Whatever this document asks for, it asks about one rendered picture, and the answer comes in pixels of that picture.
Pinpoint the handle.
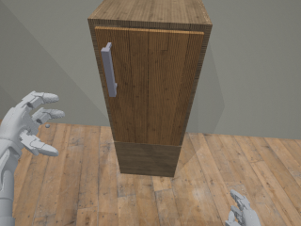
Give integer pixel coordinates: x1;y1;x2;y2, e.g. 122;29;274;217
101;42;118;97

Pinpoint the left robot hand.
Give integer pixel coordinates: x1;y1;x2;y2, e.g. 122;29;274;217
0;91;65;156

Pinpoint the right robot hand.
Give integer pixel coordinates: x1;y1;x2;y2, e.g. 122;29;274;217
225;189;261;226

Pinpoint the robot left forearm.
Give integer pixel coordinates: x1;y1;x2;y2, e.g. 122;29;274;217
0;138;23;226

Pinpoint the cupboard door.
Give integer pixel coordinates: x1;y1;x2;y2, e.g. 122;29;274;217
94;26;205;146

